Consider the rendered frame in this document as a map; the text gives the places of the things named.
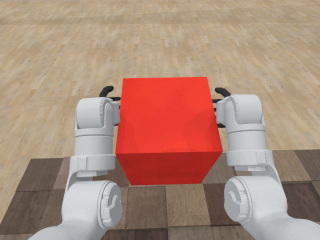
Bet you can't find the robot right forearm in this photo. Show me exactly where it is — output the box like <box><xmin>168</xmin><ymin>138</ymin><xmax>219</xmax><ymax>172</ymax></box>
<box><xmin>216</xmin><ymin>94</ymin><xmax>288</xmax><ymax>209</ymax></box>

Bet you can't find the left robot upper arm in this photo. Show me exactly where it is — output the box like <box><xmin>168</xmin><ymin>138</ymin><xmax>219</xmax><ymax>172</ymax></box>
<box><xmin>28</xmin><ymin>180</ymin><xmax>123</xmax><ymax>240</ymax></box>

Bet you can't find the right robot hand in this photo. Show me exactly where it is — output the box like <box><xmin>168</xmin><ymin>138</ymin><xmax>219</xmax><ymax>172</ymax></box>
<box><xmin>212</xmin><ymin>87</ymin><xmax>231</xmax><ymax>128</ymax></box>

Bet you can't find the carton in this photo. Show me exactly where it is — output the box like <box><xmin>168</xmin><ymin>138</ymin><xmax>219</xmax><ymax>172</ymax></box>
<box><xmin>115</xmin><ymin>77</ymin><xmax>223</xmax><ymax>186</ymax></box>

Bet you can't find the right robot upper arm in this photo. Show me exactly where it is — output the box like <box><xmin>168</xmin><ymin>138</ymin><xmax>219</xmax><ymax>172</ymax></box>
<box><xmin>224</xmin><ymin>175</ymin><xmax>320</xmax><ymax>240</ymax></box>

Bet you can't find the robot left forearm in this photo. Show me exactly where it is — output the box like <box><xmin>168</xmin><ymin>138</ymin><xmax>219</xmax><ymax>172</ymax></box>
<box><xmin>61</xmin><ymin>97</ymin><xmax>121</xmax><ymax>218</ymax></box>

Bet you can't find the left robot hand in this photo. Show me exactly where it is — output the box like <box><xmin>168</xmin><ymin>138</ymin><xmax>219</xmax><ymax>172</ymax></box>
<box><xmin>99</xmin><ymin>85</ymin><xmax>121</xmax><ymax>126</ymax></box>

